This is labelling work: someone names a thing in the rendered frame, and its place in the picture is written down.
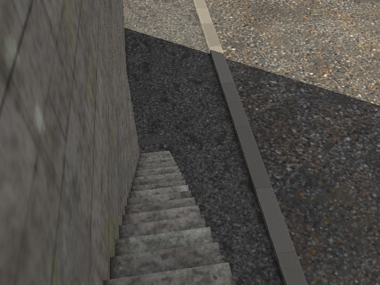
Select stairs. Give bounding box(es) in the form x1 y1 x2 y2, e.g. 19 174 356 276
103 151 234 285

